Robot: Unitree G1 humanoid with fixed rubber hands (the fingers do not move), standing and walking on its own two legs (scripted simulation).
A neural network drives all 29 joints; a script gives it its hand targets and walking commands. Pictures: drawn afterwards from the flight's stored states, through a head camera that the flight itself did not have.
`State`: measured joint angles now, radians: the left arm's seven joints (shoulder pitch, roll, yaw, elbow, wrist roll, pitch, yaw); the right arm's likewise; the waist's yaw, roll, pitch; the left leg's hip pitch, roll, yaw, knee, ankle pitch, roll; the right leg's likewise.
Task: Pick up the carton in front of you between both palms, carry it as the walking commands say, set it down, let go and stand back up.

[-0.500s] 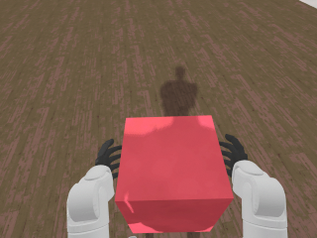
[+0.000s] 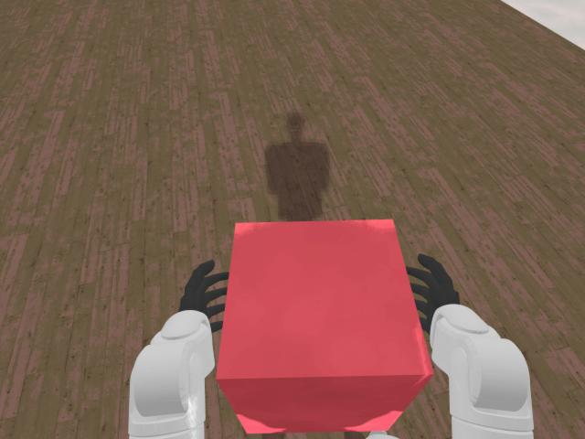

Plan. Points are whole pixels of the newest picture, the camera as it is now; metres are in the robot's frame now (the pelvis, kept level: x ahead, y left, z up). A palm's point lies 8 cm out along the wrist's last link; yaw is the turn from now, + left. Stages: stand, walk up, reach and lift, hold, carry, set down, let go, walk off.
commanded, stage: carry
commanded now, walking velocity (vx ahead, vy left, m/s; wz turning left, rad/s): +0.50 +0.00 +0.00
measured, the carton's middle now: (315, 332) +0.29 -0.01 -0.02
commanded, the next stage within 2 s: none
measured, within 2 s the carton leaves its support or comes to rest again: neither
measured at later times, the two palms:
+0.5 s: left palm (245, 143) +0.59 +0.10 +0.08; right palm (409, 142) +0.61 -0.20 +0.07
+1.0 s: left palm (234, 67) +0.92 +0.15 +0.05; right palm (358, 64) +0.91 -0.15 +0.06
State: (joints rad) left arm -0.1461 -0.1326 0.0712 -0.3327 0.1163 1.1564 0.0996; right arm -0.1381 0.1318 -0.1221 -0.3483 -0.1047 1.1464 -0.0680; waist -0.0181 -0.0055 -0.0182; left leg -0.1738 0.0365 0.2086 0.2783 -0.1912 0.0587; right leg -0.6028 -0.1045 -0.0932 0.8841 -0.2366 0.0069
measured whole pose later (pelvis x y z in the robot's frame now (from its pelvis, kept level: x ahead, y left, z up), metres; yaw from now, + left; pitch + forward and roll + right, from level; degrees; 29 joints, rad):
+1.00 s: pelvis +0.65 +0.01 +0.00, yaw +0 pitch +5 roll -2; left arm -0.15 -0.13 0.08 -0.33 0.11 1.16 0.10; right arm -0.15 0.13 -0.12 -0.34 -0.11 1.15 -0.07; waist -0.02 -0.01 0.00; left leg -0.23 0.03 0.22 0.31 -0.18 0.07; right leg -0.56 -0.10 -0.09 0.94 -0.29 0.00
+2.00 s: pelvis +1.29 +0.01 +0.00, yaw +0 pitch +5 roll -1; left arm -0.17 -0.13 0.09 -0.32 0.12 1.18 0.10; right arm -0.16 0.13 -0.13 -0.33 -0.11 1.17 -0.07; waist -0.03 0.00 -0.02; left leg -0.22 0.03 0.22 0.31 -0.18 0.06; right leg -0.56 -0.09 -0.10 0.91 -0.29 0.00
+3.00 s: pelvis +1.55 +0.01 -0.02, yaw +2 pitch +4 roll -1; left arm -0.22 -0.14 0.15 0.13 0.22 0.79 0.04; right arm -0.21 0.14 -0.19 0.12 -0.24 0.77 0.00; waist 0.00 0.03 -0.09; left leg -0.13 0.04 0.11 0.51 -0.43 0.01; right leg -0.34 -0.07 -0.21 0.56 -0.27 -0.01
